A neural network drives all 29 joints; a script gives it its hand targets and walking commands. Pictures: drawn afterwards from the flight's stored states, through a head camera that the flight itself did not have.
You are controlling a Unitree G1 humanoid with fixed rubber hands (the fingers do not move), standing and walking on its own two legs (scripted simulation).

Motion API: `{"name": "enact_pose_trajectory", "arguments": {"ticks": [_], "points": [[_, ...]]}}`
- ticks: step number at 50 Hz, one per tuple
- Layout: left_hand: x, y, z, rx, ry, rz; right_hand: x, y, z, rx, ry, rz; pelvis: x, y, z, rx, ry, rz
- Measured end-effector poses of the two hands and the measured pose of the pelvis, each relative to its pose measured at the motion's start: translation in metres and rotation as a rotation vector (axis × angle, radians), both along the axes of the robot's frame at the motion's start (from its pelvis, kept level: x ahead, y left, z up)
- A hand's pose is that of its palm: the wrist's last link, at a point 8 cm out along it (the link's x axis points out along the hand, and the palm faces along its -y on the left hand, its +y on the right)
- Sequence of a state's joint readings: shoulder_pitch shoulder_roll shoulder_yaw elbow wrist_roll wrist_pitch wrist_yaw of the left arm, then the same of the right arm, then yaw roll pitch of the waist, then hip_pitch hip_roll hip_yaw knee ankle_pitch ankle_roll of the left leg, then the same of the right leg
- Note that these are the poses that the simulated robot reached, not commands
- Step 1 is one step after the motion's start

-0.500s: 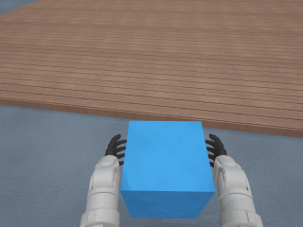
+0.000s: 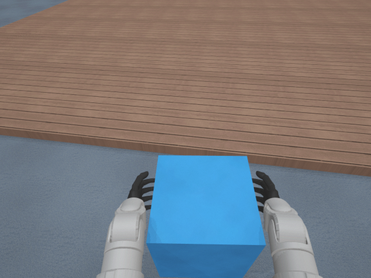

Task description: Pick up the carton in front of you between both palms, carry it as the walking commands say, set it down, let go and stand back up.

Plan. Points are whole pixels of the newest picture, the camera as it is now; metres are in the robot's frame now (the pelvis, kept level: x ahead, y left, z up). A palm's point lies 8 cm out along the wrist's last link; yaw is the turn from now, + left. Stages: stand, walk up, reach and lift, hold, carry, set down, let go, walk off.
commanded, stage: reach and lift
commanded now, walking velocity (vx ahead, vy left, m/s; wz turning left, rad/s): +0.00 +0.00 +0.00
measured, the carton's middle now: (201, 219) +0.29 +0.00 -0.04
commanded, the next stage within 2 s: hold in 0.14 s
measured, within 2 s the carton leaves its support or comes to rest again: neither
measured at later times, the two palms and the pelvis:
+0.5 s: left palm (133, 207) +0.27 +0.15 +0.05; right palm (274, 207) +0.27 -0.15 +0.05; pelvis -0.01 +0.00 +0.00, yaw +0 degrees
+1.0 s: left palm (133, 204) +0.28 +0.15 +0.05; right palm (274, 204) +0.28 -0.15 +0.05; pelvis -0.01 +0.00 +0.00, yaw +0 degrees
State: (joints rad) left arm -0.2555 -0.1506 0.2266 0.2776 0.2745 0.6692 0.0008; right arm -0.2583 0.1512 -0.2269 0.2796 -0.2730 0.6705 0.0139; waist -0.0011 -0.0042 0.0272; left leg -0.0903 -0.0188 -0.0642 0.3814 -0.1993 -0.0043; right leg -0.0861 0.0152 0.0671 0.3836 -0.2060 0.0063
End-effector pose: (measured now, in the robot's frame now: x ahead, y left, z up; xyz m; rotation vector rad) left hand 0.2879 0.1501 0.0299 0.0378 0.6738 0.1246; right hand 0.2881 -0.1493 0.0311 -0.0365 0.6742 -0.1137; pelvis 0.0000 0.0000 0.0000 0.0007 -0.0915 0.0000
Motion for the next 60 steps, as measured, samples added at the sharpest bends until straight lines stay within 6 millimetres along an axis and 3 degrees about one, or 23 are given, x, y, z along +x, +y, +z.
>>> {"name": "enact_pose_trajectory", "arguments": {"ticks": [16, 33, 60], "points": [[-0.011, -0.001, 0.019, -0.001, -0.035, 0.002, -0.011, 0.0, 0.019, 0.002, -0.035, -0.001, -0.004, -0.001, 0.001, 0.001, -0.034, -0.002], [-0.015, 0.0, 0.018, -0.023, -0.02, 0.016, -0.016, 0.0, 0.018, 0.023, -0.02, -0.018, -0.018, 0.0, -0.002, 0.001, -0.052, -0.001], [-0.011, 0.0, 0.017, 0.004, -0.009, 0.0, -0.011, 0.0, 0.016, -0.002, -0.01, 0.0, -0.005, 0.0, 0.001, 0.0, -0.043, -0.002]]}}
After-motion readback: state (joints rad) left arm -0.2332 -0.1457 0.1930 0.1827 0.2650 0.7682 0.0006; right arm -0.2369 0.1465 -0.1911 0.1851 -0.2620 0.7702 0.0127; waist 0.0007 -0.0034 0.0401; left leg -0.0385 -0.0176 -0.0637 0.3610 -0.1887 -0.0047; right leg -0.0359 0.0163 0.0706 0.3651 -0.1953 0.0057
